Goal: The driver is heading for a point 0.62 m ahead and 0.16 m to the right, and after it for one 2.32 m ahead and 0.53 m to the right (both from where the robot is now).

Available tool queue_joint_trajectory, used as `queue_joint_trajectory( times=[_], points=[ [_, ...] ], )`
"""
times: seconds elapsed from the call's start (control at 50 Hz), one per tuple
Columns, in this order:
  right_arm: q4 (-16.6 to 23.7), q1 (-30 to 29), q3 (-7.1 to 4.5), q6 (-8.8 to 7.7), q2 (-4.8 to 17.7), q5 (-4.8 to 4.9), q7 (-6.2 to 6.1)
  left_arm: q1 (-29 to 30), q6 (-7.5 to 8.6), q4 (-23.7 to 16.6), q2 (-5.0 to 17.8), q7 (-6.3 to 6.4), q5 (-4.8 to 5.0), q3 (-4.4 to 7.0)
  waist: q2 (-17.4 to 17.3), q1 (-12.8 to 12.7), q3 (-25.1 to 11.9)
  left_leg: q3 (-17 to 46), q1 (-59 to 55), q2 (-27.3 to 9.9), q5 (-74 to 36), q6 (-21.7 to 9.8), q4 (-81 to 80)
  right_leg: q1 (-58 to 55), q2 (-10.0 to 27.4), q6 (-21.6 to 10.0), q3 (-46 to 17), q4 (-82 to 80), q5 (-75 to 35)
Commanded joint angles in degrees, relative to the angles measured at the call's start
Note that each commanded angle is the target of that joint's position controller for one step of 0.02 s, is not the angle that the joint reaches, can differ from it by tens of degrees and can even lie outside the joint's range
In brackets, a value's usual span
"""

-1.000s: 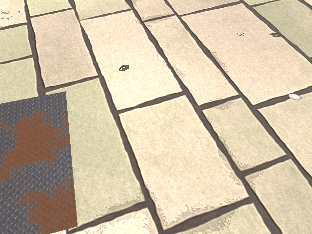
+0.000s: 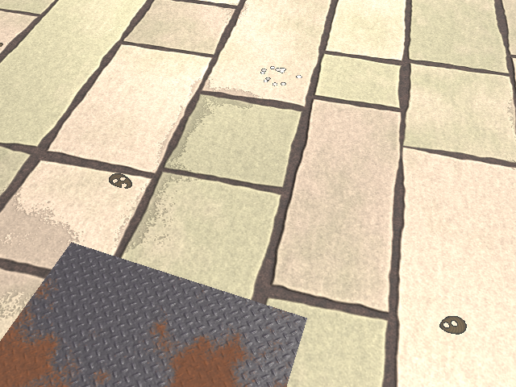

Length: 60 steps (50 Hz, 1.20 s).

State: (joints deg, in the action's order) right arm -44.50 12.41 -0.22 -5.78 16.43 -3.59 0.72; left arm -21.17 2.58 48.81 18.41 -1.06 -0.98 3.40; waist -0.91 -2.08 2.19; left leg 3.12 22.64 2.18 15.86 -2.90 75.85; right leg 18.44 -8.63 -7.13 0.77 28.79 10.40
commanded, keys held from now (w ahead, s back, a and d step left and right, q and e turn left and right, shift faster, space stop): w+e+shift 0.48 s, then e+shift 0.12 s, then q+shift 0.40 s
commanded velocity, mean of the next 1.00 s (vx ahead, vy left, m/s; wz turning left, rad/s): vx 0.69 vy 0.00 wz -0.48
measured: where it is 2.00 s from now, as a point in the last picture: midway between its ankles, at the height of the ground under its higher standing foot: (305, 274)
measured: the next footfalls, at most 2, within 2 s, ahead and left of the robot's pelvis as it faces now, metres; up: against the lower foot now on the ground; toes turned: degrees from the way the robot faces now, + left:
left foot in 0.28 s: +0.50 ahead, +0.14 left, +0.00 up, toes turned -16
right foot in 0.68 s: +0.78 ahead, -0.20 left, +0.00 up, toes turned -36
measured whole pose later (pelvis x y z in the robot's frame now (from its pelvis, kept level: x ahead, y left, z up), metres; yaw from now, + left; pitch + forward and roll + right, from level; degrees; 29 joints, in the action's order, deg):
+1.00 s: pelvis +0.73 -0.10 +0.01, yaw -26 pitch +0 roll -1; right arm -43.6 13.6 -2.2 2.3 13.2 -0.8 0.4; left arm -12.6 2.2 45.2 12.7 0.8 -1.4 1.1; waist -0.8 0.5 5.6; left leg -1.8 32.8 -3.7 14.9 0.1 53.7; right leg 15.8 -0.7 -5.2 11.1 24.9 9.4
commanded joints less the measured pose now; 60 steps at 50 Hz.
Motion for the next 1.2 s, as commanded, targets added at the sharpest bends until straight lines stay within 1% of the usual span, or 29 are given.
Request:
queue_joint_trajectory(
  times=[0.02,0.12,0.2,0.24,0.26,0.28,0.3,0.32,0.34,0.38,0.46,0.54,0.56,0.62,0.66,0.68,0.7,0.72,0.74,0.76,0.8,0.86,0.98,1.08,1.12,1.14,1.16,1.18,1.2],
  points=[
    [7.8,-2.3,0.29,0.69,4.5,-1.40,0.44,-2.6,1.71,-1.4,5.1,0.29,0.34,0.93,0.3,3.9,1.7,2.7,15.5,-6.4,2.4,2.4,-6.3,-4.0,14.8,-11.3,-28.7,-18.7,12.3],
    [13.7,-16.3,2.41,0.92,2.6,1.18,1.82,-2.2,2.77,-2.9,7.9,0.07,1.17,2.60,3.0,0.6,5.2,-3.0,2.2,-6.0,-17.2,5.7,-35.6,9.2,9.4,-7.8,-20.9,-24.5,0.0],
    [14.2,-17.8,1.63,0.59,4.3,1.69,0.99,-6.2,2.43,-2.3,9.3,0.07,1.85,3.59,3.8,-2.4,1.2,-2.8,-1.8,-3.4,-21.5,4.6,-45.0,-4.7,11.1,-4.4,-22.5,-18.0,-17.0],
    [12.6,-12.0,0.15,0.10,7.1,1.62,-0.05,-6.6,2.06,-2.1,11.0,0.61,1.21,4.01,3.4,0.3,-4.3,-2.9,-9.3,-0.8,-12.3,3.5,-47.6,-10.8,11.2,-2.2,-22.2,-6.0,-31.8],
    [10.5,-3.6,-0.90,-0.29,8.9,1.65,-0.79,-5.2,2.11,-2.3,12.4,0.43,0.98,4.29,2.4,5.1,-9.8,-3.0,-19.4,-1.1,-9.0,2.7,-47.8,-9.5,9.3,-0.9,-20.5,5.7,-34.6],
    [8.5,8.1,-2.45,-0.66,12.1,1.00,-2.01,-2.9,2.71,-3.3,10.7,0.20,0.79,3.90,1.5,10.9,-15.9,2.4,-33.6,-7.6,-0.4,1.2,-45.4,-0.9,7.1,-0.1,-19.0,20.9,-26.5],
    [7.2,17.9,-4.10,-0.62,16.5,-1.12,-3.05,-3.1,3.36,-5.7,1.2,0.61,1.56,1.58,-10.5,12.2,-24.1,22.9,-48.5,-25.2,19.8,-1.4,-48.3,13.1,2.9,0.0,-13.0,40.3,10.0],
    [6.8,13.8,-5.23,0.26,19.6,-0.59,-2.48,-7.1,2.77,-9.0,0.5,0.51,3.08,0.29,-23.7,6.9,-29.6,50.0,-50.2,-32.9,28.9,-6.9,-59.6,24.2,2.9,0.5,-8.2,52.1,18.0],
    [8.0,7.9,-4.31,0.64,12.1,-0.11,-2.27,-0.4,1.50,-7.2,4.7,0.99,1.38,0.82,-11.0,7.6,-18.0,41.3,-41.8,-28.1,32.1,-6.0,-60.6,29.3,8.0,0.0,-6.6,53.5,11.0],
    [6.4,5.2,-2.84,0.57,6.1,-0.03,-1.78,6.6,0.49,-7.8,4.6,-0.48,-0.11,1.10,-1.8,6.9,-6.9,21.0,-28.8,-22.5,8.3,-3.8,-60.1,27.5,11.4,1.0,-5.2,48.3,5.7],
    [0.3,10.0,-1.98,-0.99,2.1,2.38,-0.84,12.3,-2.45,-12.1,-0.3,-2.60,-0.99,-0.27,-4.5,3.5,-1.7,2.6,-23.1,-18.3,-15.7,-0.7,-62.0,29.7,14.3,1.6,-3.6,46.4,5.4],
    [0.3,2.7,-2.31,-1.97,3.8,2.69,-0.93,19.1,-2.19,-17.2,-0.5,-3.67,-1.23,-1.77,-3.5,-0.6,4.4,-12.6,-13.4,-14.2,-35.9,0.7,-65.1,22.7,12.5,2.7,1.9,26.8,-6.2],
    [0.1,2.2,-2.27,-2.11,4.0,2.86,-1.22,18.8,-2.12,-16.2,-0.6,-4.15,-1.04,-1.95,-1.7,-0.6,3.4,-17.0,-11.3,-11.3,-41.2,1.6,-64.6,15.2,9.6,2.5,5.9,20.4,-11.7],
    [-0.2,5.7,-3.80,-2.23,10.6,4.12,-1.70,10.8,-1.49,-13.5,0.9,-4.46,-2.29,-1.52,-3.5,-4.0,-0.9,-16.5,-10.8,-13.4,-61.2,2.0,-49.8,-3.5,3.4,0.3,9.1,9.8,-13.5],
    [-0.2,5.7,-3.57,-1.17,10.9,4.42,-2.05,-5.5,-0.62,-7.3,4.7,-2.99,-3.43,0.45,-3.0,-10.8,-9.1,-15.1,-6.4,-13.4,-49.7,1.8,-27.0,-23.6,3.9,-3.5,1.1,3.8,-21.1],
    [-0.5,7.3,-3.28,-0.22,7.4,4.45,-1.96,-2.7,-0.55,-6.4,7.8,-1.64,-2.43,1.42,8.0,-8.2,-9.7,-16.9,1.9,-2.3,5.5,3.4,-4.6,-30.9,12.4,-4.7,-6.4,0.5,-45.4],
    [0.4,21.2,-1.64,0.91,2.8,4.71,-2.23,-0.7,-0.12,-10.0,12.1,-0.94,-2.73,1.47,12.1,0.0,-22.2,-7.6,7.4,-2.7,25.2,3.4,15.3,-41.6,31.2,-10.4,-23.3,14.0,-100.0],
    [0.3,20.8,-1.75,1.84,5.8,6.77,-3.25,-3.4,-0.04,-11.4,10.3,-0.05,-0.32,1.86,7.6,-6.4,-36.5,6.1,10.8,1.1,18.1,3.7,21.1,-47.7,38.1,-17.6,-30.0,9.0,-92.1],
    [0.1,18.3,-1.61,2.62,6.6,5.93,-3.68,3.1,-0.66,-12.0,7.7,1.31,0.53,1.22,1.7,-2.9,-29.3,5.2,10.3,-1.5,11.7,3.9,15.8,-34.7,34.4,-15.6,-25.8,2.9,-67.8],
    [0.3,15.4,-1.90,3.13,7.1,3.97,-3.15,8.0,-0.62,-11.4,3.8,1.83,0.72,-0.18,0.6,0.2,-19.5,2.8,10.6,-4.5,10.5,4.1,8.6,-24.1,31.0,-13.6,-22.3,-1.4,-51.7],
    [-1.8,15.5,-1.79,5.25,4.7,1.91,-2.33,9.2,0.27,-9.4,0.6,2.28,0.17,-1.64,-1.3,3.2,-8.9,1.5,3.6,-6.2,11.1,4.4,-0.2,-7.6,27.8,-11.0,-14.6,-6.8,-47.7],
    [-0.9,14.2,-2.70,7.07,2.5,2.67,-1.61,8.8,1.44,-7.7,2.4,1.85,-0.54,-0.85,0.9,4.6,-8.7,-1.5,-0.1,-5.4,8.0,3.9,-4.6,-1.7,25.6,-10.0,-5.8,-9.6,-49.1],
    [3.2,5.5,-2.99,8.22,-0.1,2.69,0.06,12.0,0.49,-8.1,0.2,2.15,-0.34,-0.70,7.9,3.8,-7.1,-5.3,0.0,-6.4,-4.2,2.7,-24.4,-2.6,22.7,-4.9,6.0,-10.6,-26.4],
    [7.1,1.2,-3.95,9.04,1.6,2.18,1.29,9.2,-1.78,-7.9,3.4,2.32,-0.62,0.97,7.7,1.6,-5.3,-7.9,-2.0,-5.0,3.3,1.4,-34.1,-5.3,27.9,-2.9,5.4,-6.4,-10.4],
    [7.1,3.2,-4.37,8.33,2.0,2.08,1.18,8.2,-2.65,-7.5,4.1,2.48,-0.46,1.52,4.1,2.8,-5.0,-7.4,-7.7,-3.6,0.5,-0.3,-43.3,-3.6,26.5,1.2,7.8,1.0,-2.0],
    [6.5,6.1,-5.42,7.50,6.0,1.68,0.52,5.6,-3.34,-7.3,3.1,2.26,-0.95,1.60,-6.9,3.3,-4.0,3.6,-10.8,-8.6,-6.8,-2.4,-53.1,0.5,21.6,5.4,11.2,13.3,8.0],
    [7.8,6.9,-7.68,7.24,15.2,1.83,-0.11,7.8,-4.20,-11.8,0.1,2.33,-0.46,0.61,-21.1,3.3,-1.0,29.3,-14.3,-22.8,-25.6,-11.3,-58.0,18.1,9.2,10.6,11.6,26.7,28.3],
    [6.9,12.3,-8.36,7.68,14.8,2.46,-0.45,12.2,-4.94,-12.8,1.2,2.58,-1.35,0.32,-11.7,7.0,-4.3,30.6,-16.0,-23.1,-28.0,-16.3,-58.5,20.2,8.3,10.6,0.6,36.0,29.8],
    [6.8,10.3,-7.83,8.12,13.0,2.64,-0.90,12.1,-4.95,-12.7,0.9,2.45,-0.55,0.28,-8.0,5.2,-3.9,25.1,-15.2,-20.3,-24.1,-15.9,-57.3,21.0,9.3,10.4,-2.4,37.9,24.5]
  ],
)
Velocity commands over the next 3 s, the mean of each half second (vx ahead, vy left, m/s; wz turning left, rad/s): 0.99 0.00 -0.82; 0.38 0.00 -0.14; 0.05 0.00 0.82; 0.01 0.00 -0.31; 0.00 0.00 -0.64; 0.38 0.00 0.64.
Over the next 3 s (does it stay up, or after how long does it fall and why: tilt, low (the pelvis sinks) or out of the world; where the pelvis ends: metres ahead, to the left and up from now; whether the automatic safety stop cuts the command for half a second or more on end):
stays up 0.89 -0.09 0.00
